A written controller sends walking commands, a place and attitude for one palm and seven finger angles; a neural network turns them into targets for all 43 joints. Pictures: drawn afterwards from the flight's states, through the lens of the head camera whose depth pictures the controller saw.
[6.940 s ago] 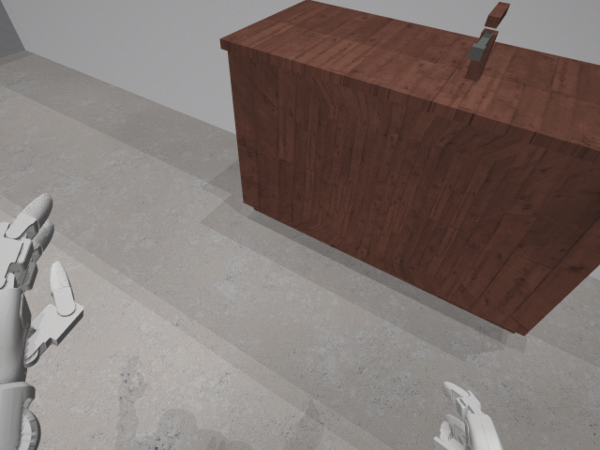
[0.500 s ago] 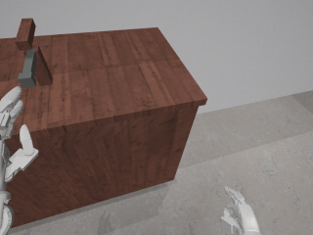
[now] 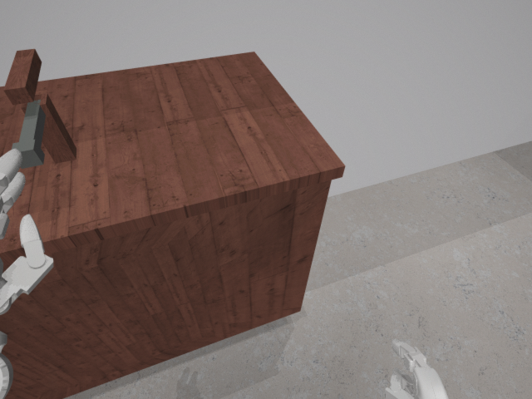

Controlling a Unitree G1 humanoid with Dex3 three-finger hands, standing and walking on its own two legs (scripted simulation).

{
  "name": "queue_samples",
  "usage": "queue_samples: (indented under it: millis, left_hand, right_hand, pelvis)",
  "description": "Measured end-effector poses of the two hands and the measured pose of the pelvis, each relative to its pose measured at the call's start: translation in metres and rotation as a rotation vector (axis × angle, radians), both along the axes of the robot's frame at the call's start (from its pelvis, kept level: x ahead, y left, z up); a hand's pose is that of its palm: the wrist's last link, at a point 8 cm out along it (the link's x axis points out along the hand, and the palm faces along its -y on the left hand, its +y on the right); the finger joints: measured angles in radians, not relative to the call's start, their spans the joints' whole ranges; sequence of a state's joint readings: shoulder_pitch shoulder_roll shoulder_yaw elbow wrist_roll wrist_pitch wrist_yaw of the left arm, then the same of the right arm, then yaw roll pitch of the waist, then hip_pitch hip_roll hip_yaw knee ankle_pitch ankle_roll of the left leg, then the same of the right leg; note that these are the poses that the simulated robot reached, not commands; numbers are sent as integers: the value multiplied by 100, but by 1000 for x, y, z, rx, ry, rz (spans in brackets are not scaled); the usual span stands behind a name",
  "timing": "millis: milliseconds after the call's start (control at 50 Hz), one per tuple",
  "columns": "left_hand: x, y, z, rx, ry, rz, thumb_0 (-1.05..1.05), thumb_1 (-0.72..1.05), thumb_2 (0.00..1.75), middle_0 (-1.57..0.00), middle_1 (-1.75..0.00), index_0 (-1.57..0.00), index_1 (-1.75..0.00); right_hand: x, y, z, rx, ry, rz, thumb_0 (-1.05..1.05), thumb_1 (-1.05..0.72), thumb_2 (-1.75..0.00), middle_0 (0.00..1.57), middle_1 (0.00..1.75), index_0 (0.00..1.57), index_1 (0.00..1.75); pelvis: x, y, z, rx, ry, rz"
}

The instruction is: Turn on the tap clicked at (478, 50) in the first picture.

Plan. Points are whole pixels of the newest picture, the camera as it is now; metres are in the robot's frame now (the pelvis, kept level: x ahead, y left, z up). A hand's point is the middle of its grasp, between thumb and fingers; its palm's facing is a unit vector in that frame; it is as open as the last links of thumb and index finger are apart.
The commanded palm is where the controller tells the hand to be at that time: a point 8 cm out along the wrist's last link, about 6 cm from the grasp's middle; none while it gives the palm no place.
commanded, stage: shuffle to correct the standing spot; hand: left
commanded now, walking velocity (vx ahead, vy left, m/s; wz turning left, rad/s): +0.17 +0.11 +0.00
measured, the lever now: (28, 154) +0.39 +0.37 +0.17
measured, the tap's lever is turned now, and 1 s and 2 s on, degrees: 0 0 0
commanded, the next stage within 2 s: come to a stop and stand still in 0.70 s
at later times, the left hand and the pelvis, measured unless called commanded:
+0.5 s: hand (40, 251) +0.22 +0.25 +0.19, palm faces +0.38 -0.80 -0.46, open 7.4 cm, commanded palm +0.18 +0.29 +0.20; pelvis +0.02 +0.01 +0.02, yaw +0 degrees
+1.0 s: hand (11, 206) +0.28 +0.31 +0.19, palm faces +0.48 -0.80 -0.36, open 7.4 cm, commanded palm +0.22 +0.33 +0.20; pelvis +0.07 +0.05 +0.01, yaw +1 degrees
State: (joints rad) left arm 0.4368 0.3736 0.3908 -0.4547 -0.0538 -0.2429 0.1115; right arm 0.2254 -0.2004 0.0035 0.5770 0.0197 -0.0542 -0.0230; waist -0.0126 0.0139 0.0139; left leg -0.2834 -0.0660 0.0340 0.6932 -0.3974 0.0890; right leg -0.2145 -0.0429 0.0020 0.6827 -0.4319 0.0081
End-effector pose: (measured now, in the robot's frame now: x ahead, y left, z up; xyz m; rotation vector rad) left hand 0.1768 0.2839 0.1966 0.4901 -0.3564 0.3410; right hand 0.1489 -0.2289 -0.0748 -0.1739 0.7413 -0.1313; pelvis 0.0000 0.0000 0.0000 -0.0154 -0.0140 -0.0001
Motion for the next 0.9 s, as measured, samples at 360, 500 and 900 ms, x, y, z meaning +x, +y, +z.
queue_samples:
  millis: [360,500,900]
  left_hand:
    - [4,9,8,-21,21,-7,1,89,90,-20,-31,-21,-30]
    - [6,4,14,45,75,13,1,89,90,-21,-31,-22,-30]
    - [42,37,15,4,-26,52,1,89,90,-21,-31,-22,-30]
  right_hand:
    - [-5,17,16,0,5,2,2,-91,-89,21,30,20,30]
    - [0,12,5,4,23,10,1,-91,-89,21,30,20,30]
    - [73,14,20,-112,-32,27,2,-91,-90,20,30,20,30]
  pelvis:
    - [2,12,16,11,-19,7]
    - [15,8,16,21,-16,0]
    - [59,37,9,22,-16,28]
